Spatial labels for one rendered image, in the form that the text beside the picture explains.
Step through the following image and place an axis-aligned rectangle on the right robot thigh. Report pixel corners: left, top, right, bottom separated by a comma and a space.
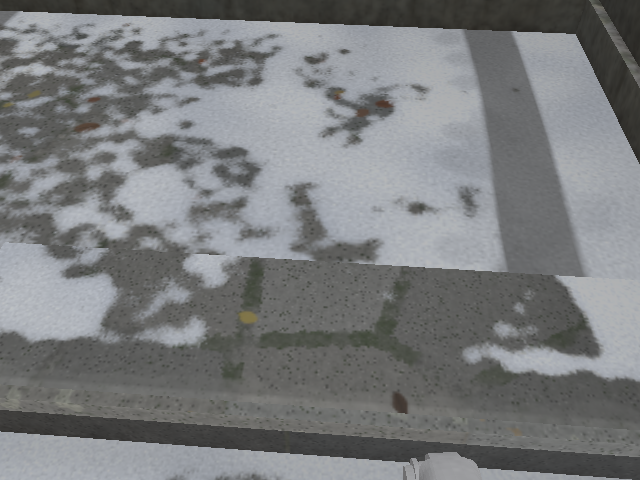
403, 452, 482, 480

